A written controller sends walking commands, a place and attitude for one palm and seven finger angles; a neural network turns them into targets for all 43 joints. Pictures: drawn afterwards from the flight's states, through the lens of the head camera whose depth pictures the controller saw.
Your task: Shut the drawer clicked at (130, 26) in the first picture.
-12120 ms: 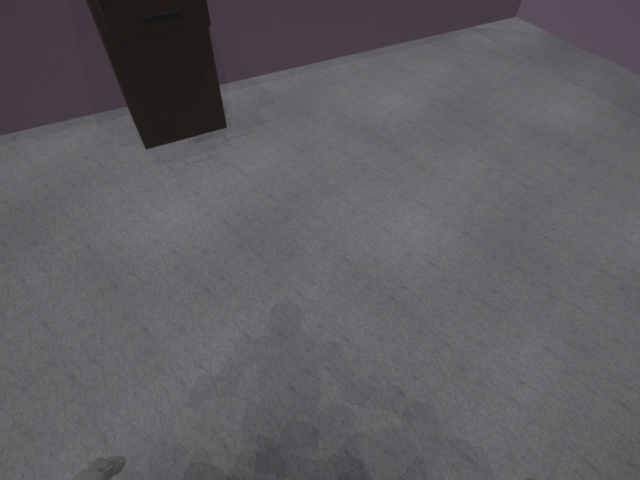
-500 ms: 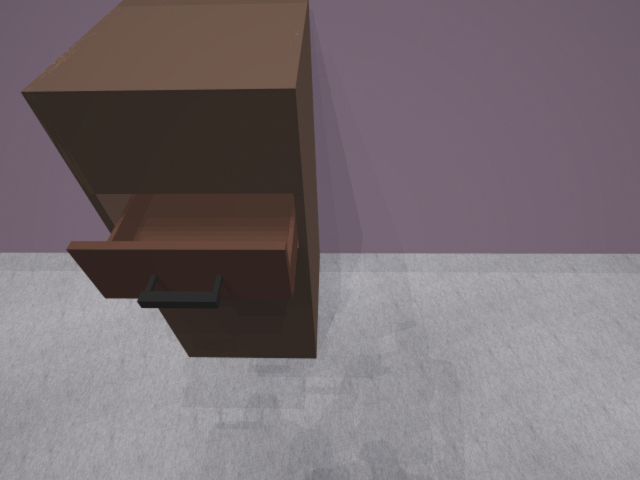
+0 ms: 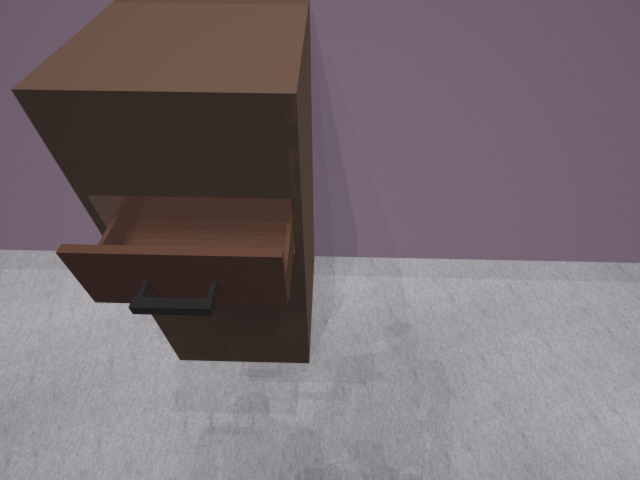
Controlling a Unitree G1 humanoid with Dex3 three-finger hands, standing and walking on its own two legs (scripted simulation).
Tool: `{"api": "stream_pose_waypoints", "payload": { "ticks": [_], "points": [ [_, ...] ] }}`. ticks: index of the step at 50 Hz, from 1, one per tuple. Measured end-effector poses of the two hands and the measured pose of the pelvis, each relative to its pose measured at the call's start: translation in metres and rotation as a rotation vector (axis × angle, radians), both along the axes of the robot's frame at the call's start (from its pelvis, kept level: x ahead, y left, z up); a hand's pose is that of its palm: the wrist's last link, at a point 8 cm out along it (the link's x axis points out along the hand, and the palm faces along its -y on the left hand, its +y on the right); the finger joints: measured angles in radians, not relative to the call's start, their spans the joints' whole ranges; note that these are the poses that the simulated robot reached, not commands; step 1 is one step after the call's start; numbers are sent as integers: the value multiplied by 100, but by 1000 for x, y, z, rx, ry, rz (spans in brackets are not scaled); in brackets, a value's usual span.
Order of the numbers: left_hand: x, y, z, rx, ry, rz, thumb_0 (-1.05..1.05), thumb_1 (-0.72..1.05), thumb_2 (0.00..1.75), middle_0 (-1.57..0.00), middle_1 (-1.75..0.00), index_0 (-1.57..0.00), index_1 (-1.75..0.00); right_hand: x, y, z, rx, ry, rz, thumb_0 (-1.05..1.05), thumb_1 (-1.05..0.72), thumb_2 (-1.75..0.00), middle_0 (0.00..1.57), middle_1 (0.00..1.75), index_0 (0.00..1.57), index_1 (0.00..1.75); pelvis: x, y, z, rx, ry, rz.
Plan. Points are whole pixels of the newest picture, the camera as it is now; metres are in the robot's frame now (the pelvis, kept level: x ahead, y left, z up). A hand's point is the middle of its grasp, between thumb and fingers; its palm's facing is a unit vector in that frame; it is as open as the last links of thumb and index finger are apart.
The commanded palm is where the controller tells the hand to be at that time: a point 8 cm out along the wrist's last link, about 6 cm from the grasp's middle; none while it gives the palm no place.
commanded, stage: look again from close up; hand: left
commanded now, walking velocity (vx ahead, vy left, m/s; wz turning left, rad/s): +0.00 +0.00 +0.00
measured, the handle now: (176, 296) +0.43 +0.29 -0.11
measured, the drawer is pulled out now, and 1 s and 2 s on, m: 0.14 0.14 0.14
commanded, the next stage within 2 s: shuffle to correct the standing spot in 0.42 s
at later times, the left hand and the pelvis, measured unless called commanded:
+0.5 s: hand out of the picture -0.01 +0.18 -0.18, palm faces +0.01 -0.98 -0.18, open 7.4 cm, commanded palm none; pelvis +0.00 +0.01 +0.00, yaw -1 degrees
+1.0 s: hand out of the picture +0.00 +0.25 -0.18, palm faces +0.08 -0.97 -0.23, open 7.4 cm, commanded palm none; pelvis -0.03 +0.06 -0.01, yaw +1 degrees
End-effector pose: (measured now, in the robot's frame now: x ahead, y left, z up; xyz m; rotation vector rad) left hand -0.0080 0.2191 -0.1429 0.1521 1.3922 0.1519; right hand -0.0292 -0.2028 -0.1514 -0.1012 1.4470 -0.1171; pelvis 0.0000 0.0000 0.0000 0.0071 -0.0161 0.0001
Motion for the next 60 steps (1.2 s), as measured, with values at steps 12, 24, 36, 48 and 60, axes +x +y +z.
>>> {"api": "stream_pose_waypoints", "payload": {
  "ticks": [12, 24, 36, 48, 60],
  "points": [
    [-1, 6, -1, -9, 11, 3, 1, 92, 89, -20, -30, -20, -30, 12, 7, 0, -7, -23, 5, 0, -91, -90, 20, 30, 20, 30, 4, 9, 0, 2, -2, -5],
    [-2, 8, -2, -14, 18, 3, 1, 92, 89, -20, -30, -20, -30, 5, 12, 0, -11, -1, -3, 0, -91, -90, 20, 30, 20, 30, 5, 13, 0, 3, -5, -8],
    [-1, 18, 0, 12, 4, 12, 1, 92, 89, -20, -30, -20, -30, -1, 12, -3, -9, 16, -8, 1, -91, -90, 20, 30, 20, 30, -3, 18, -2, 7, 4, -7],
    [1, 69, -9, 33, -78, 58, 0, 90, 89, -20, -30, -20, -30, 9, 18, 4, -82, -48, 29, 1, -91, -90, 20, 30, 20, 30, -26, 52, -9, 19, 4, 22],
    [13, 82, -1, -2, -64, -25, 1, 91, 89, -19, -30, -19, -30, -4, 65, 8, -38, -80, 7, 1, -91, -90, 20, 30, 20, 30, -26, 74, 0, -1, 20, -4]
  ]
}}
